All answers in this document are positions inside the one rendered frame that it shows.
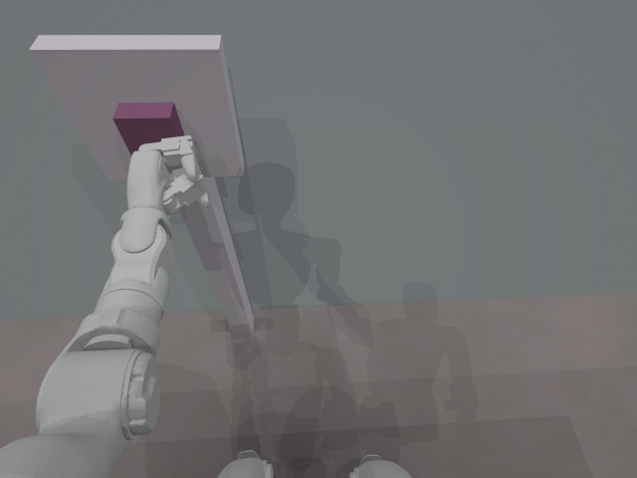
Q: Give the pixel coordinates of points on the button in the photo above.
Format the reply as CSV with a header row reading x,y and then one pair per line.
x,y
141,123

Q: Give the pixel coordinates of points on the panel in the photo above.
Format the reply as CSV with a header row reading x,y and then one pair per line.
x,y
91,74

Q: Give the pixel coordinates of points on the left robot shin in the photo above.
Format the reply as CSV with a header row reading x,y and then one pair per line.
x,y
248,454

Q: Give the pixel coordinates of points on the left robot thigh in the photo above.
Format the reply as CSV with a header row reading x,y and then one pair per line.
x,y
247,468

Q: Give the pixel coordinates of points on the robot left hand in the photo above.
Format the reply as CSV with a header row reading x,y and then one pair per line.
x,y
148,179

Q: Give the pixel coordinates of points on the robot left forearm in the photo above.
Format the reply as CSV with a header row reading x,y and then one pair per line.
x,y
132,303

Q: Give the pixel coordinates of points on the left robot upper arm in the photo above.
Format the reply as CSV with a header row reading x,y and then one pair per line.
x,y
93,405

